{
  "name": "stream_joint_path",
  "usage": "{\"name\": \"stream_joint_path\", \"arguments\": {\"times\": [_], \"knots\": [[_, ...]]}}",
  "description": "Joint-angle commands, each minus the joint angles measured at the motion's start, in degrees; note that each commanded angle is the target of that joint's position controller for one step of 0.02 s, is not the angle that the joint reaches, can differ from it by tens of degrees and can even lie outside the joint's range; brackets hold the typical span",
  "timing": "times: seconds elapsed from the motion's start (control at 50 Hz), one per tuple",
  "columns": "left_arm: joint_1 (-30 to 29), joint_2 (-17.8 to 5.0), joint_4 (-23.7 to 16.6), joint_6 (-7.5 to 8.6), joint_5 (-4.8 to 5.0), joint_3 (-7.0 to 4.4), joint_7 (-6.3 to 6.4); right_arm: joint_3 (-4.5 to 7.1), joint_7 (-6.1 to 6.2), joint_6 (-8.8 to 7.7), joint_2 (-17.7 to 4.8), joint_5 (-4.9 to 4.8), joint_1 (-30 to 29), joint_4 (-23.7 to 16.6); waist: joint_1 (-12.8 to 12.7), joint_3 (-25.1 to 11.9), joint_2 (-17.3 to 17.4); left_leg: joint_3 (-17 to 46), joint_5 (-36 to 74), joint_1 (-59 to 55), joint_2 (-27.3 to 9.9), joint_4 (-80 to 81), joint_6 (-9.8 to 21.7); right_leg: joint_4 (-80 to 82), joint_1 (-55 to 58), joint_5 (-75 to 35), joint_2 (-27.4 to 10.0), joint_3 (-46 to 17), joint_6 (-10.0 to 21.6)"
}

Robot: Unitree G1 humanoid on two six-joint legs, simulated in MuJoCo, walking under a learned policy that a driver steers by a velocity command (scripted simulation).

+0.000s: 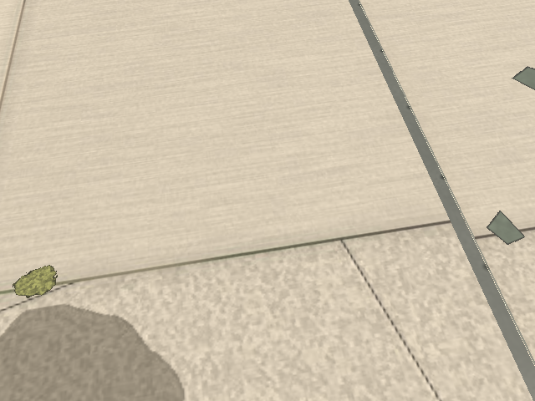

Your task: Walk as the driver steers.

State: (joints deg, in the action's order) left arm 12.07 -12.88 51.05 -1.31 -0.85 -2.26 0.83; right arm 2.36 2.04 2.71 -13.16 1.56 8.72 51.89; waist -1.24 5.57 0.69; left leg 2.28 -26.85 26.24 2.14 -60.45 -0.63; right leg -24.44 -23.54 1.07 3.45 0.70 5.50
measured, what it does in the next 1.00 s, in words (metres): walks ahead, turning right: left foot, then right foot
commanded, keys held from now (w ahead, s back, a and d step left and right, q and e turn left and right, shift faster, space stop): w+e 0.78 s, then w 0.10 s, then w+q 0.12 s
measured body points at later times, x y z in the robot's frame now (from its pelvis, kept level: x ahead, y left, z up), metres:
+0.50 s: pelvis +0.04 -0.03 +0.02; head +0.04 -0.02 +0.47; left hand +0.25 +0.17 -0.10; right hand -0.04 -0.29 -0.11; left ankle -0.01 +0.11 -0.73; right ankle +0.04 -0.18 -0.68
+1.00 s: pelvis +0.23 -0.20 +0.01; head +0.26 -0.22 +0.46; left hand +0.36 +0.04 -0.12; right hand +0.26 -0.49 -0.11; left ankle +0.45 -0.18 -0.68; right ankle +0.09 -0.18 -0.73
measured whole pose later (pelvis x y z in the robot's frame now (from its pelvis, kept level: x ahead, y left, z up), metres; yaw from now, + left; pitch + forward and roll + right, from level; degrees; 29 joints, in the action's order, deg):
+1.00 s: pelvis +0.23 -0.20 +0.01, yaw -32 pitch +2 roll -1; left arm 24.2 -13.9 50.2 3.6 -0.4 -2.1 -0.1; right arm 1.7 -2.8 -1.7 -14.3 1.8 5.3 44.9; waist -2.3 2.2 2.4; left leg -3.8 -0.4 38.8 -4.3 -40.8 1.0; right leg -11.1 4.9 17.1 7.5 -4.1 6.5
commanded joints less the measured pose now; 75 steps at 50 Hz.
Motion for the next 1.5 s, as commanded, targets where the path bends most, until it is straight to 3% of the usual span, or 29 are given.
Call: {"name": "stream_joint_path", "arguments": {"times": [0.02,0.08,0.12,0.14,0.16,0.18,0.22,0.28,0.42,0.54,0.6,0.62,0.64,0.66,0.68,0.72,0.76,0.88,1.0,1.06,1.1,1.12,1.14,1.16,1.2,1.24,1.32,1.42,1.5], "knots": [[-2.2,-9.2,-4.0,-0.58,-0.32,-2.72,-0.07,0.93,-0.18,1.01,-4.0,0.33,11.5,-0.2,3.6,-11.5,-11.7,-3.6,-0.7,-9.9,1.7,7.3,0.2,17.0,-0.7,30.8,-11.4,-18.5,5.8],[-4.1,-10.7,-4.4,-1.7,-0.11,-4.07,-0.39,1.09,-0.4,-0.01,-4.9,-0.15,16.9,0.6,5.8,-9.8,-14.1,-7.5,-3.9,-22.1,5.3,20.6,2.2,22.0,-6.8,35.2,-9.2,-18.0,1.5],[-10.5,-9.9,-6.6,-2.75,0.31,-4.69,-0.22,1.14,0.15,-1.08,-5.0,0.17,29.7,4.2,12.0,-5.7,-11.7,-10.8,1.9,-36.2,6.3,41.1,5.5,19.7,-15.1,35.3,-3.2,-13.2,-6.0],[-9.0,-5.3,-6.8,-3.1,1.09,-4.03,0.07,1.79,1.34,-1.81,-8.0,-0.05,30.0,5.1,10.9,-2.2,7.2,1.7,-8.7,-37.2,-3.9,54.6,6.7,-1.3,-21.3,37.3,3.5,-6.1,-8.4],[-6.5,-0.9,-8.8,-2.45,1.59,-2.82,0.19,2.3,2.15,-2.31,-11.6,0.24,13.9,-0.4,3.8,-0.1,22.4,30.2,-21.9,-24.2,-27.5,59.3,11.3,-22.4,-27.9,28.7,4.3,-2.0,-6.5],[-7.4,-7.5,-8.2,-1.7,0.38,-4.14,-0.72,1.81,2.3,-2.74,-9.0,0.58,6.4,-2.6,0.9,2.5,8.5,29.5,-23.6,-12.4,-25.9,60.8,13.2,-28.7,-23.1,18.5,-0.4,-10.1,-5.2],[1.6,-9.4,-4.7,-1.14,-1.22,-5.26,-3.17,1.79,1.55,-4.76,-8.5,-0.11,-0.6,-4.7,-5.8,-2.9,2.1,16.2,-9.0,-11.6,-18.2,57.4,8.5,-39.4,-14.6,9.7,0.7,-7.8,-4.7],[1.3,-6.6,-4.7,-1.41,-2.08,-4.42,-4.08,1.91,0.61,-6.14,-8.0,-0.34,4.0,-4.2,-2.7,-3.2,4.5,5.5,-5.8,-13.8,-14.1,55.8,6.7,-48.9,-17.0,9.5,-1.2,-2.1,-5.8],[-11.6,-5.8,-9.9,-0.71,-1.78,-3.05,-4.97,2.9,-0.31,-7.38,-10.4,0.11,18.2,-0.8,7.0,1.3,6.8,2.8,-0.7,-29.2,-19.2,55.8,9.9,-27.4,-23.4,10.9,-4.8,-1.6,-8.0],[-15.0,-5.2,-13.1,0.39,-1.56,-2.02,-6.46,3.33,-1.24,-7.33,-10.8,0.63,17.4,-0.1,7.4,1.8,9.7,-6.4,9.7,-24.4,-19.8,50.3,8.9,-13.5,-9.3,18.2,-5.1,6.2,-2.5],[-3.1,-5.5,-10.3,1.69,-1.87,-2.62,-5.39,3.54,-1.55,-6.44,-11.8,-0.28,14.1,-0.2,0.2,-3.5,6.2,-12.5,33.1,-19.8,-19.2,33.8,7.1,-6.3,8.3,16.0,-0.1,9.0,1.4],[7.4,-8.2,-6.4,2.42,-2.04,-4.04,-4.32,2.98,-1.71,-6.33,-10.6,-0.2,14.4,-0.5,-4.0,-11.4,-0.6,-16.7,37.3,-14.1,-15.9,17.8,4.9,-4.3,23.2,16.4,1.0,6.1,2.9],[15.4,-15.5,-6.0,2.86,-1.89,-5.83,-2.94,1.69,-2.34,-6.46,-6.3,-0.23,12.1,-4.7,-7.7,-17.2,-14.2,-18.0,16.9,4.7,-10.6,-2.8,1.1,3.7,37.2,34.6,-15.8,-19.7,7.6],[15.7,-19.6,-6.4,2.9,-0.06,-6.18,-2.38,1.99,-3.0,-7.54,-6.4,0.67,7.0,-8.1,-7.2,-17.4,-16.8,-6.8,-4.0,19.4,-3.1,-12.4,0.0,13.7,40.2,31.4,-23.7,-44.9,12.0],[14.1,-17.4,-5.4,2.65,-0.23,-5.48,-2.07,2.26,-3.28,-7.85,-8.4,0.54,3.1,-8.6,-6.6,-10.7,-8.3,-2.0,0.7,24.7,-6.7,-15.6,1.2,11.4,38.1,22.4,-22.5,-36.3,11.9],[7.2,-12.1,-6.7,2.9,-0.08,-3.97,-1.47,1.9,-3.42,-8.46,-7.4,-0.09,5.8,-6.9,-1.0,-5.2,-2.9,-1.8,10.3,17.8,-10.1,-8.8,1.6,9.4,25.7,3.0,-16.5,-21.8,8.3],[3.3,-9.6,-8.0,3.64,0.5,-2.94,-1.38,1.89,-3.7,-6.73,-7.4,1.4,9.1,-5.8,2.3,-5.8,-5.1,-2.3,12.1,11.7,-10.1,-5.7,0.2,10.2,20.2,-7.6,-11.9,-15.4,7.2],[10.7,-8.7,-5.0,5.31,0.91,-2.15,-1.19,1.0,-4.29,-4.65,-5.5,1.26,-0.1,-9.2,1.0,-3.0,-4.3,-4.8,20.8,15.1,-8.0,5.2,-1.3,12.5,19.7,-20.3,-10.1,-11.5,7.1],[14.8,-8.9,-2.1,5.74,0.04,-1.3,-0.39,-0.54,-5.06,-5.4,-4.4,-0.35,-10.6,-12.2,-2.1,-0.2,-4.8,-7.7,29.1,9.7,-4.9,24.7,3.8,15.4,25.9,-25.3,-12.5,-7.4,3.8],[12.5,-10.7,-1.4,5.89,-0.64,-1.41,0.47,0.11,-4.44,-5.54,-6.5,-0.74,-4.9,-10.4,1.6,-2.6,-5.0,-8.2,23.8,0.2,-0.5,27.6,7.4,9.7,30.1,-43.1,-13.9,-4.1,1.9],[11.0,-12.3,-1.2,5.13,-1.75,-1.89,0.89,1.27,-3.43,-5.69,-8.6,-0.94,9.2,-5.7,7.5,-9.5,-4.7,-8.1,18.8,-12.5,3.3,29.8,9.5,-7.9,31.3,-50.4,-13.1,-1.5,0.9],[10.5,-12.3,-1.6,5.0,-1.58,-1.74,0.8,2.04,-2.78,-5.92,-10.3,-0.15,17.5,-3.4,11.3,-13.3,-2.4,-3.9,17.4,-24.4,-0.1,31.9,11.5,-22.0,23.7,-40.4,-11.5,0.5,0.4],[15.6,-7.5,-3.4,5.32,-0.21,-0.68,0.13,4.03,-2.19,-5.82,-17.1,0.93,23.0,-3.1,9.1,-19.9,9.4,21.7,13.6,-40.5,-16.2,32.0,20.0,-46.5,5.2,-10.1,-3.8,3.2,-2.5],[14.8,-8.2,-3.9,5.89,-0.64,-0.79,-0.68,3.77,-2.79,-4.96,-14.7,-1.08,19.1,-2.6,6.4,-21.1,12.2,45.0,10.6,-43.7,-21.5,43.5,25.0,-56.8,-10.0,27.2,4.3,-1.9,-3.4],[5.5,-10.2,-6.4,7.03,-1.37,-0.61,-1.21,2.9,-3.25,-5.0,-10.1,-1.74,8.7,-5.1,4.1,-7.2,0.5,31.4,7.1,-27.8,-18.5,46.5,22.1,-52.7,-14.4,17.9,-3.7,-6.0,-2.3],[4.1,-9.1,-7.4,6.13,-1.94,-0.3,-1.36,2.16,-2.84,-5.48,-7.8,-1.53,7.9,-4.2,0.7,-2.9,-2.2,23.0,16.5,-16.3,-13.6,48.5,18.8,-44.7,-9.2,16.7,-6.6,-5.6,-3.4],[2.6,-6.5,-8.9,3.73,-2.33,0.92,-1.67,2.75,-2.64,-6.66,-10.2,-1.64,9.5,-3.5,-0.6,-3.4,0.6,15.1,23.9,-9.4,-8.4,50.5,17.8,-33.4,-5.3,13.7,-7.4,-2.4,-7.0],[-7.3,-5.2,-12.6,3.7,-2.04,1.82,-2.04,3.54,-2.58,-6.24,-11.7,-1.51,12.6,-4.0,3.1,-5.1,1.6,12.2,36.6,-10.7,-4.6,47.2,13.7,-23.1,-3.7,-3.1,-4.8,1.1,-8.9],[-12.2,-7.0,-15.0,4.43,-1.18,1.52,-1.65,3.52,-2.37,-5.54,-11.5,-0.69,15.4,-4.7,5.6,-5.5,2.8,15.4,39.3,-18.6,-4.6,40.9,13.4,-17.1,-8.0,-2.2,-3.3,-0.5,-8.4]]}}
